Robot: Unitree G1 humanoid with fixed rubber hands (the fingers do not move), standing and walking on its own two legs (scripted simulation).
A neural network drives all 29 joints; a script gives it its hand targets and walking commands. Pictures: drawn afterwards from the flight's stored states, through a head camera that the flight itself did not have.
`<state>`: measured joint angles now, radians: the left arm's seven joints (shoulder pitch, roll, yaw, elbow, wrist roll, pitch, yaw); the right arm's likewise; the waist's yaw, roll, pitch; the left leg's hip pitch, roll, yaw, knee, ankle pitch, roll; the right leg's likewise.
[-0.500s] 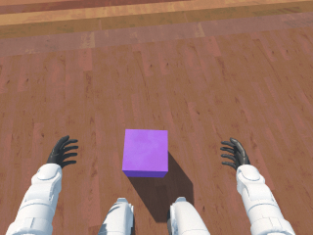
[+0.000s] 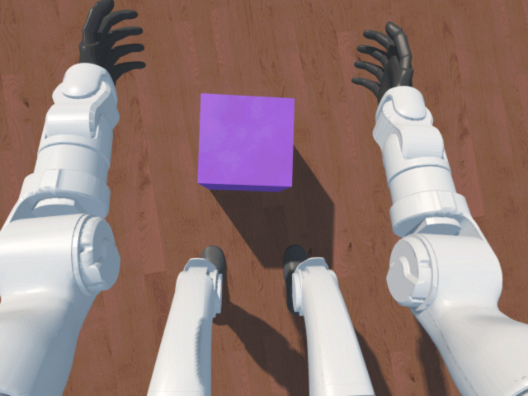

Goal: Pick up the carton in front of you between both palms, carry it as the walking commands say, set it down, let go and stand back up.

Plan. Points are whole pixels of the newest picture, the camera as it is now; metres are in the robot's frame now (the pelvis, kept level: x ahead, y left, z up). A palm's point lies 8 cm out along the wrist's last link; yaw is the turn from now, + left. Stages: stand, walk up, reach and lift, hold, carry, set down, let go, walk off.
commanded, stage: reach and lift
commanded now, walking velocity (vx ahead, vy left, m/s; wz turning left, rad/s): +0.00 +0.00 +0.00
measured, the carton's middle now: (245, 150) +0.50 +0.02 -0.51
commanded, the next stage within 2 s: none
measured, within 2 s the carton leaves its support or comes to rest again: leaves its support in 1.66 s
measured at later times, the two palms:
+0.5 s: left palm (151, 131) +0.50 +0.21 -0.33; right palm (341, 139) +0.49 -0.18 -0.33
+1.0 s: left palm (173, 137) +0.52 +0.19 -0.45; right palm (324, 143) +0.51 -0.17 -0.45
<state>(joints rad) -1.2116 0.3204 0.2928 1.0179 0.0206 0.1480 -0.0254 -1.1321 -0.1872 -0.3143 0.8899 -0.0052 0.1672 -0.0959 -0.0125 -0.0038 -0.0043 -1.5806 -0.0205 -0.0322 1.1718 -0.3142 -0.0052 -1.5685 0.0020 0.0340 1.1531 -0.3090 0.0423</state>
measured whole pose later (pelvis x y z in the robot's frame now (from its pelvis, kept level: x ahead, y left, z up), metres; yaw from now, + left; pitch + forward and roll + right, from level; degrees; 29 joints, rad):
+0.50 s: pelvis +0.00 -0.01 -0.17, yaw -1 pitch +49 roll -2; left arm -1.13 0.36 0.17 0.91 -0.15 0.05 0.04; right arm -1.08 -0.24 -0.17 0.82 0.14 0.07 -0.14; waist 0.01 -0.01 0.02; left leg -2.18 -0.04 -0.06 1.86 -0.54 -0.04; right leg -2.17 0.05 0.04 1.84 -0.53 0.06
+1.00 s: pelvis -0.02 +0.00 -0.27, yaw -2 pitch +38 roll -2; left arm -1.42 0.42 0.02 1.15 -0.25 0.01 0.08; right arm -1.37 -0.31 -0.08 1.08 0.26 0.02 -0.15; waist 0.00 -0.02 0.35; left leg -2.29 -0.02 -0.04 2.20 -0.57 -0.02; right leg -2.27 0.06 0.04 2.17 -0.56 0.08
